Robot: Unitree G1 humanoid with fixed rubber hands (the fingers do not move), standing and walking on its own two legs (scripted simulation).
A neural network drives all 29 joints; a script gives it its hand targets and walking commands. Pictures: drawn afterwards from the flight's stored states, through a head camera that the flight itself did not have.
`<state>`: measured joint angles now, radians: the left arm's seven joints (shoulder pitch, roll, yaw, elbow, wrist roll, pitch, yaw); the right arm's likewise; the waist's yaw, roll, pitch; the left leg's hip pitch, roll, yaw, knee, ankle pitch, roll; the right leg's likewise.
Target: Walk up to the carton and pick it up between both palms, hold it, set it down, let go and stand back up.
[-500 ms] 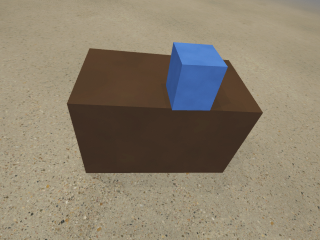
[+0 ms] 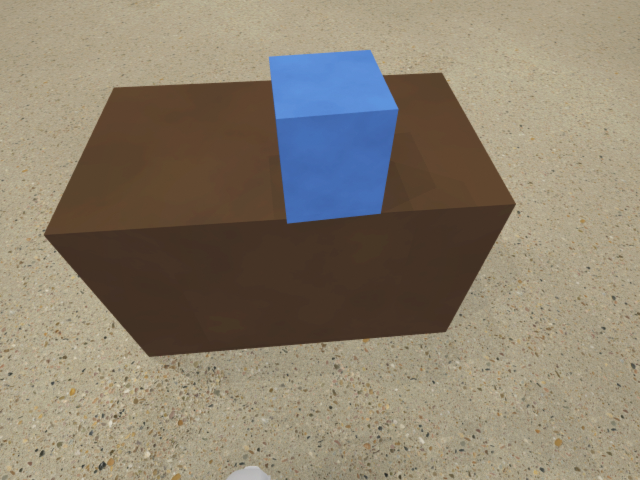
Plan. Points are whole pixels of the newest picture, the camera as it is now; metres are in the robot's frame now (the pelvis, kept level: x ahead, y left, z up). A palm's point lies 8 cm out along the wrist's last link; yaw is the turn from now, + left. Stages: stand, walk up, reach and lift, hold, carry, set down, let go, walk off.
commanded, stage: walk up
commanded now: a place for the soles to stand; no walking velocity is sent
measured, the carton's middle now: (327, 139) +0.74 -0.02 -0.01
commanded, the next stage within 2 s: none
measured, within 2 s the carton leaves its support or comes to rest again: neither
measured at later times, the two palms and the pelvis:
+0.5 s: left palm (78, 478) +0.18 +0.32 -0.11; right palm out of the picture +0.15 -0.30 -0.05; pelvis +0.09 +0.02 +0.01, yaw -1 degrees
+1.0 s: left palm (113, 426) +0.23 +0.29 -0.10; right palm (587, 445) +0.19 -0.33 -0.09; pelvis +0.15 -0.01 +0.00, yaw -3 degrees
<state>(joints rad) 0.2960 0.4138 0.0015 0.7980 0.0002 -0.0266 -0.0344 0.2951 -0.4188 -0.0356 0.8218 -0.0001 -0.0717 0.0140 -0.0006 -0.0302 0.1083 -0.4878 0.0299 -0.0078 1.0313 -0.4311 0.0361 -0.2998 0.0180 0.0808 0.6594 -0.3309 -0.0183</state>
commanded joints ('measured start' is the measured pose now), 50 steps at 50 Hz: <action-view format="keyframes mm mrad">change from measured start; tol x32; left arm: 1 188 238 119 -71 8 -36 22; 50 -43 139 52 -44 -5 -9 30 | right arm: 1 -14 -160 -62 -54 1 2 -14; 50 -23 -248 -61 1 -12 -16 -30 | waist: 1 81 -146 -169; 50 10 116 -232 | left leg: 1 -172 13 18 -52 86 -11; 11 256 -24 88 -549 298 18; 14 726 369 -576 -703 54 143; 17 326 384 -576 -850 -532 196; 37 -30 -12 -23 -144 -68 -16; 50 388 274 -341 -643 263 133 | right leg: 1 387 -192 253 -235 601 -140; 10 167 -203 232 -172 379 -180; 16 -319 15 86 458 -254 -20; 33 215 -13 -71 -225 110 -4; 37 61 -323 499 -479 -449 -149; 43 217 -238 252 -250 386 -159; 50 -52 -38 -8 -20 -63 -16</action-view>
